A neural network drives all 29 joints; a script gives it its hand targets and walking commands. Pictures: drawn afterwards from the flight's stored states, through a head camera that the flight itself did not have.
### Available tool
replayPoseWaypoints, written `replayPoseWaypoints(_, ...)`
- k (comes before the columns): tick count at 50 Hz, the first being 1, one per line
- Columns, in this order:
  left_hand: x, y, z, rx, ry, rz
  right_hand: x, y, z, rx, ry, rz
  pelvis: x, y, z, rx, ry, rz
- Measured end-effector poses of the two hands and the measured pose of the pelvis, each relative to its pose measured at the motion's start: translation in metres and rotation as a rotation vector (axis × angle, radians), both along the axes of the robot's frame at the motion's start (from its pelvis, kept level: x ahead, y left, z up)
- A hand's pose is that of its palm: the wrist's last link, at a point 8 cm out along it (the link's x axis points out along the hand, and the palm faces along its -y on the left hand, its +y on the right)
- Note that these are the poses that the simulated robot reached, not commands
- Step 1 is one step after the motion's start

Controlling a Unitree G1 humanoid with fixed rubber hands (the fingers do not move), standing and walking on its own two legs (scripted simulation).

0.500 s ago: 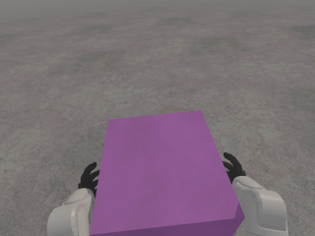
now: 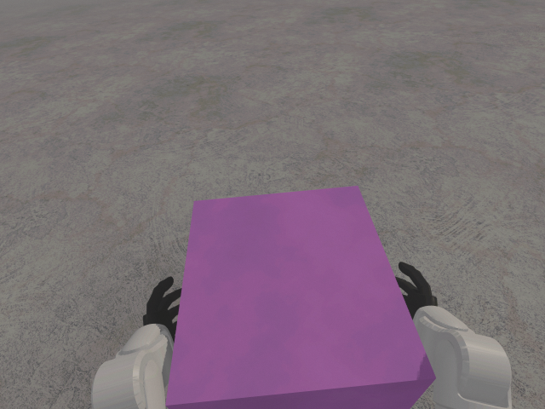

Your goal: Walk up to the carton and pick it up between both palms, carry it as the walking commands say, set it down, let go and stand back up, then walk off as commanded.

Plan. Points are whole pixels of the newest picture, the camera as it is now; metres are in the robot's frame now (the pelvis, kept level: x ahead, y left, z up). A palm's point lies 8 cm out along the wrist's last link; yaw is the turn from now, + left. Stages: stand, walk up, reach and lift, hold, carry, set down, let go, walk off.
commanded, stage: carry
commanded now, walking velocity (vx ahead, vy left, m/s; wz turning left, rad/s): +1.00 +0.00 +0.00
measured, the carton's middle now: (288, 318) +0.26 +0.02 +0.03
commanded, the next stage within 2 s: none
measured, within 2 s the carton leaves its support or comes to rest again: neither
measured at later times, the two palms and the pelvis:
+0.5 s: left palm (239, 145) +0.67 +0.13 +0.07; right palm (390, 156) +0.60 -0.21 +0.08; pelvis +0.42 +0.00 +0.00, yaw -6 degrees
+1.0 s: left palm (244, 81) +1.09 +0.15 +0.06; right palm (347, 80) +1.09 -0.19 +0.05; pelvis +0.86 -0.02 -0.01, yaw -4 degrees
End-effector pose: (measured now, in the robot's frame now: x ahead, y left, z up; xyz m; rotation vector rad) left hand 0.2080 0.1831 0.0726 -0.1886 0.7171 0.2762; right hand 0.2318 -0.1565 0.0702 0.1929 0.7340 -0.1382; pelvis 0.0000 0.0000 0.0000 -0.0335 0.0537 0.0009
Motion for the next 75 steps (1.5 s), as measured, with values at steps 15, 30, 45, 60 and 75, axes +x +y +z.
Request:
replayPoseWaypoints(15, 0.284, 0.0, -0.009, 0.021, 0.004, -0.169, 0.231, 0.0, -0.014, -0.055, 0.005, -0.101, 0.247, 0.023, -0.009, 0.067, 0.036, -0.088)
replayPoseWaypoints(30, 0.548, -0.068, -0.018, -0.045, -0.056, -0.197, 0.48, -0.066, -0.009, -0.054, -0.051, -0.188, 0.518, -0.027, -0.02, -0.032, 0.01, -0.057)
replayPoseWaypoints(45, 0.768, -0.022, -0.001, 0.003, -0.023, 0.047, 0.778, -0.021, -0.008, -0.001, -0.028, 0.063, 0.771, -0.032, -0.004, 0.041, 0.035, 0.001)
replayPoseWaypoints(60, 1.101, -0.102, -0.006, -0.09, -0.041, -0.293, 0.993, -0.092, 0.006, -0.07, -0.036, -0.296, 1.049, -0.038, -0.002, 0.015, 0.069, -0.107)
replayPoseWaypoints(75, 1.329, -0.063, -0.004, -0.011, -0.021, 0.07, 1.348, -0.062, -0.005, 0.012, -0.026, 0.064, 1.338, -0.076, -0.002, 0.017, 0.047, 0.021)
